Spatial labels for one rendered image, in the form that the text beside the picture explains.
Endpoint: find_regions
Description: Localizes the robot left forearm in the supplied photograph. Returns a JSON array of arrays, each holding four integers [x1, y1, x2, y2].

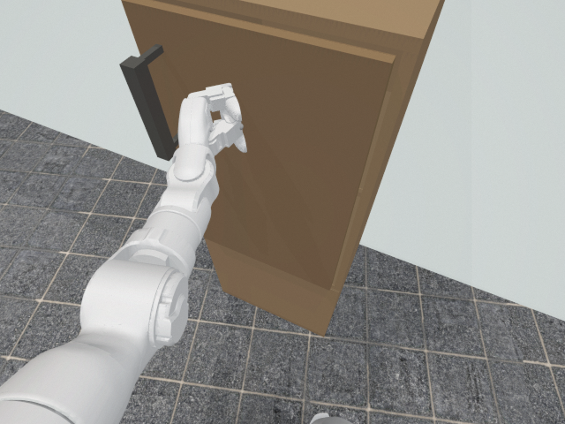
[[80, 144, 219, 328]]

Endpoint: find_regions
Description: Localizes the robot left upper arm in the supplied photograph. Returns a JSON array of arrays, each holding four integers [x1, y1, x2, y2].
[[0, 259, 189, 424]]

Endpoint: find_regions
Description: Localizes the cupboard door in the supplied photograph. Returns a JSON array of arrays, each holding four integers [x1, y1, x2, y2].
[[122, 0, 396, 291]]

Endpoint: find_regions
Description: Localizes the robot left hand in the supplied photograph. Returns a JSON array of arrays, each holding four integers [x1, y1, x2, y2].
[[178, 83, 247, 157]]

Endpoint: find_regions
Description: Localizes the handle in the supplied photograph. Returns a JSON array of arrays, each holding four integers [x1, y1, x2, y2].
[[120, 44, 179, 161]]

